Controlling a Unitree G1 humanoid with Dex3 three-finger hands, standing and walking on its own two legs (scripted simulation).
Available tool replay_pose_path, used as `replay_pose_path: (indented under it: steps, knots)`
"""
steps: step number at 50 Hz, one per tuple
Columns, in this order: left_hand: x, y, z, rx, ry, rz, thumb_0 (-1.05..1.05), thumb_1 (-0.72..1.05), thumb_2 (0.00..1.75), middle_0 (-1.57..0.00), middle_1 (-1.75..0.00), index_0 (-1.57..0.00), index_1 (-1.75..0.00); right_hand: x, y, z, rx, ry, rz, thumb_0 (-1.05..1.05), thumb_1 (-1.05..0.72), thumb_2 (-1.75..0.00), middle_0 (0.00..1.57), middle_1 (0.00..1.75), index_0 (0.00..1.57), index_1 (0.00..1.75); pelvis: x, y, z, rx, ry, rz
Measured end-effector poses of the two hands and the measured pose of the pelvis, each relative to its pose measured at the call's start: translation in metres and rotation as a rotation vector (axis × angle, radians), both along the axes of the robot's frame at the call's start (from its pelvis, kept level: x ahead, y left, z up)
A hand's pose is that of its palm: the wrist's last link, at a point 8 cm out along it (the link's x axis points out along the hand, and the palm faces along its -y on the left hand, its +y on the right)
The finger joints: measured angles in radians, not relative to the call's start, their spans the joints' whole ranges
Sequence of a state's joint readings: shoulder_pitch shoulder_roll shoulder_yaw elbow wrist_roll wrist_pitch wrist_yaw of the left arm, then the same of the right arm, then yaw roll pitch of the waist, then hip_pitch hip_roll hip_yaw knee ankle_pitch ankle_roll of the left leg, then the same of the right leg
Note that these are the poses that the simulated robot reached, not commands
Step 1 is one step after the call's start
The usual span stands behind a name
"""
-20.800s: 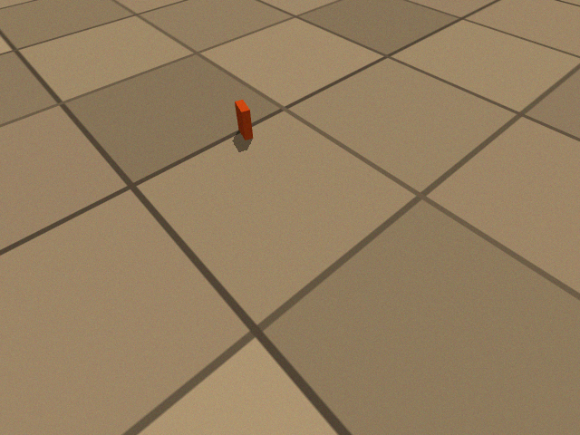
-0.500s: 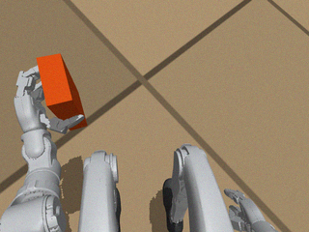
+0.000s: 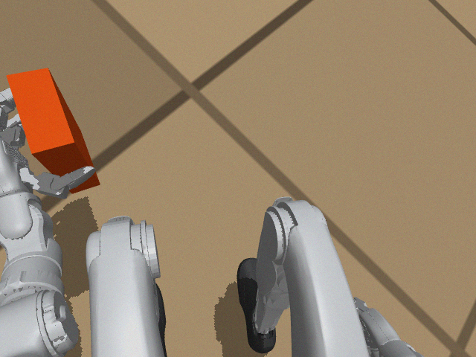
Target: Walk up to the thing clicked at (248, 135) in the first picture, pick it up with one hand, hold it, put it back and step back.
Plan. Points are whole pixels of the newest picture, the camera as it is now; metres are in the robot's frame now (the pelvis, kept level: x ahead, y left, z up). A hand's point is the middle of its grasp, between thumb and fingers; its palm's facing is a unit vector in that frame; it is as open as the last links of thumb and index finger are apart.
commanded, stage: crouch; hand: left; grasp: from the side
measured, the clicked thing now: (61, 140) +0.45 +0.24 -0.09
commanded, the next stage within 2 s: lower in 0.26 s
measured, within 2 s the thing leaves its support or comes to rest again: neither
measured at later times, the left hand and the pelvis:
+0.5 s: hand (58, 157) +0.44 +0.26 -0.13, palm faces +0.32 -0.95 -0.01, open 13.9 cm; pelvis +0.00 +0.00 -0.03, yaw -3 degrees
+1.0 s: hand (70, 164) +0.45 +0.26 -0.19, palm faces +0.31 -0.95 -0.02, open 13.9 cm; pelvis +0.00 +0.01 -0.05, yaw -6 degrees
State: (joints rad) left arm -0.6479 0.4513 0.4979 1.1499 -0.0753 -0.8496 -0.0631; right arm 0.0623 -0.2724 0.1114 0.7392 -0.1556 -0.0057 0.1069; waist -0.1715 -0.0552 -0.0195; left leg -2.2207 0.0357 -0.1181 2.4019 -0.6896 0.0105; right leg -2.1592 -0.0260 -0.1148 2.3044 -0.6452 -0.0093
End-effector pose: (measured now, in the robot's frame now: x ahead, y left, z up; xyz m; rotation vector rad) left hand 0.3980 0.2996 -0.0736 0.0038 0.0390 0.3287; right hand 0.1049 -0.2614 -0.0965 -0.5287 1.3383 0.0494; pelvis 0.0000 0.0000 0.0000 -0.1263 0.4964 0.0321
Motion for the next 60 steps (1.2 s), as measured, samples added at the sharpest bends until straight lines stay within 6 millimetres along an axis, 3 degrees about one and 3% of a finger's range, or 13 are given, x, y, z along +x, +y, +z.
replay_pose_path:
  steps: [13,27,37,60]
  knots:
    - [0.002,0.003,-0.029,0.007,-0.006,-0.010,0.00,-0.61,0.91,-0.34,-0.81,-0.34,-0.81,0.009,-0.006,-0.013,-0.034,0.012,0.066,0.00,-0.91,-0.90,0.20,0.30,0.20,0.30,-0.001,0.000,-0.020,-0.023,-0.043,-0.016]
    - [0.004,0.004,-0.063,-0.007,0.023,0.000,0.00,-0.61,0.91,-0.33,-0.81,-0.34,-0.82,0.005,-0.003,-0.017,-0.061,0.045,0.113,0.00,-0.91,-0.90,0.20,0.30,0.20,0.30,-0.001,0.004,-0.033,-0.052,-0.079,-0.031]
    - [0.005,0.003,-0.096,-0.011,0.026,-0.009,0.00,-0.61,0.91,-0.34,-0.81,-0.35,-0.81,0.000,-0.001,-0.011,-0.113,0.080,0.184,0.00,-0.91,-0.90,0.20,0.30,0.20,0.30,-0.004,0.006,-0.043,-0.080,-0.131,-0.048]
    - [0.012,0.001,-0.131,-0.014,0.028,0.005,0.00,-0.61,0.91,-0.35,-0.79,-0.36,-0.79,0.005,0.005,0.005,-0.186,0.114,0.327,0.00,-0.91,-0.90,0.20,0.30,0.20,0.30,-0.008,0.012,-0.049,-0.140,-0.204,-0.071]
